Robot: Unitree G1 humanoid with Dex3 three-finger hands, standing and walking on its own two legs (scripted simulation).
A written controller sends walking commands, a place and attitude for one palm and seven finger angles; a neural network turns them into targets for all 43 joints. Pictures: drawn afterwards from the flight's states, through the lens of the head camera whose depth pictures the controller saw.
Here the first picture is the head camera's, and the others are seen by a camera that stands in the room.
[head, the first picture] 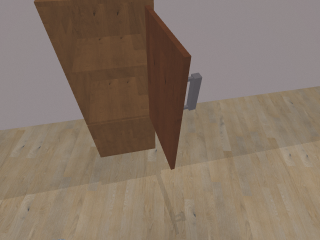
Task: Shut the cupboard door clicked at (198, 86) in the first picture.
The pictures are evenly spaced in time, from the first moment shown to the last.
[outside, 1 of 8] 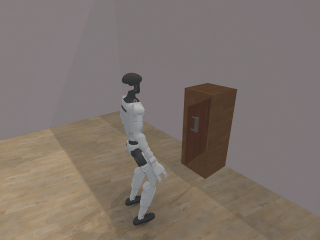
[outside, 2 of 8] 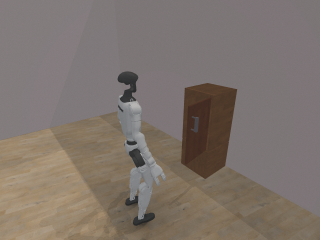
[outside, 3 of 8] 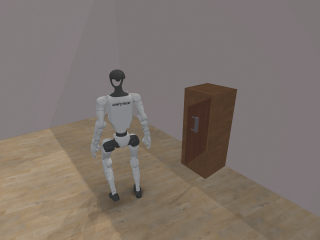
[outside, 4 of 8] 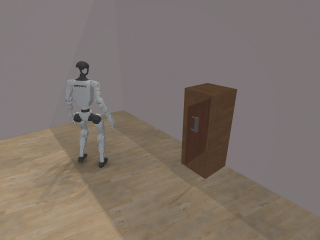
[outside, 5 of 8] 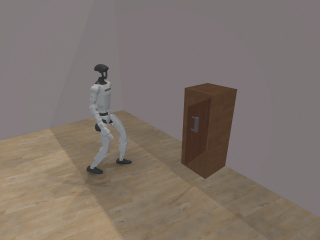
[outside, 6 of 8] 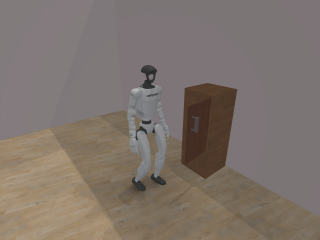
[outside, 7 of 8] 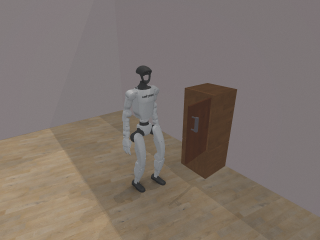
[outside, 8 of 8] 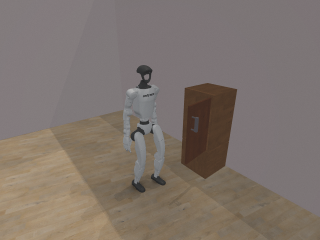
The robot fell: no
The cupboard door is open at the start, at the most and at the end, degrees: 97 97 97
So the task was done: no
